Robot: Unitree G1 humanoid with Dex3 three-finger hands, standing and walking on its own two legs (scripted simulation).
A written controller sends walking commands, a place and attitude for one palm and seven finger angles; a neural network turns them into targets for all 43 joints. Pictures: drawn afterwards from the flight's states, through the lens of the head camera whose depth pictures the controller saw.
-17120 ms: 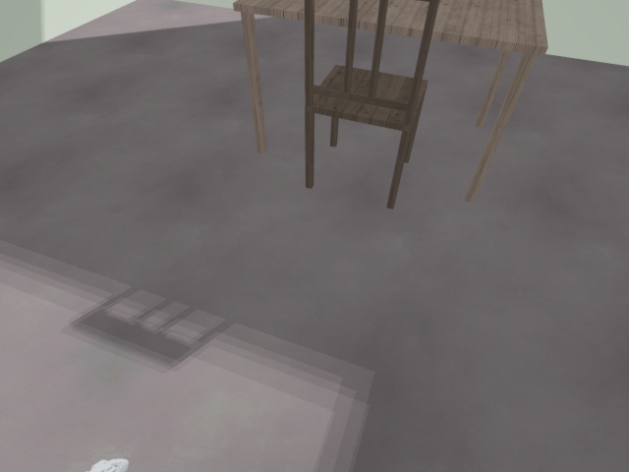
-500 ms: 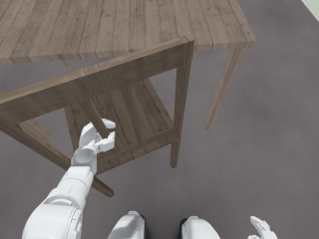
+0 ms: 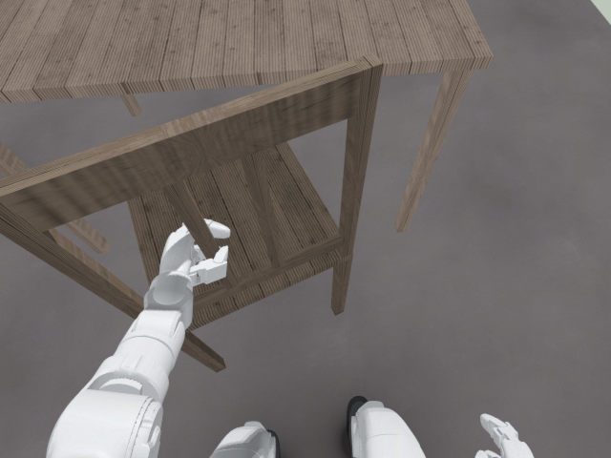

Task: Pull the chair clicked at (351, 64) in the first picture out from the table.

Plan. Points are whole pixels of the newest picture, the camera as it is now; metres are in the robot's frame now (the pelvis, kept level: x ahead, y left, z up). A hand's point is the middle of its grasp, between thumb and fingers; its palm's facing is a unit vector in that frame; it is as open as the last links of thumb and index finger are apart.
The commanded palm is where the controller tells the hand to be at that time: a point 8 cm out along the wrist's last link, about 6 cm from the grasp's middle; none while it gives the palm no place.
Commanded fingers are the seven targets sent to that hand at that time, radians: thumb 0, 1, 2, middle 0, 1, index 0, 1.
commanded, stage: step backward, pulling the chair out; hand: left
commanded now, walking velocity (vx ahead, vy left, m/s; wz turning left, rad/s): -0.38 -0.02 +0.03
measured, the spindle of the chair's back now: (208, 244) +0.42 +0.14 -0.05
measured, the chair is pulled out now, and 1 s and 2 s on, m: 0.20 0.27 0.36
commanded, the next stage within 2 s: none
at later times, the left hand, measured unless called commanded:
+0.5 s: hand (215, 297) +0.33 +0.12 -0.05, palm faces -0.06 -0.96 -0.27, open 5.5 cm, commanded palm +0.33 +0.17 -0.04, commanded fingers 0.00 0.90 0.90 -0.50 -1.45 -0.50 -1.45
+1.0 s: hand (215, 305) +0.32 +0.12 -0.05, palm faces -0.02 -0.96 -0.28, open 5.7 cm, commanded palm +0.31 +0.17 -0.04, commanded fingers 0.00 0.90 0.90 -0.50 -1.45 -0.50 -1.45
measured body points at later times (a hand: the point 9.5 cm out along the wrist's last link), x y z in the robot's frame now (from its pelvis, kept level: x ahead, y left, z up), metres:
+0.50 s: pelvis -0.05 +0.00 +0.00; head +0.03 -0.02 +0.44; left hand +0.33 +0.17 -0.03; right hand +0.03 -0.28 -0.13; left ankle +0.03 +0.15 -0.72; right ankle +0.06 -0.12 -0.72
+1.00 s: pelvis -0.06 -0.01 +0.00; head +0.02 -0.04 +0.44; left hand +0.31 +0.17 -0.03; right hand +0.02 -0.28 -0.15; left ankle -0.07 +0.15 -0.72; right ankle +0.06 -0.13 -0.72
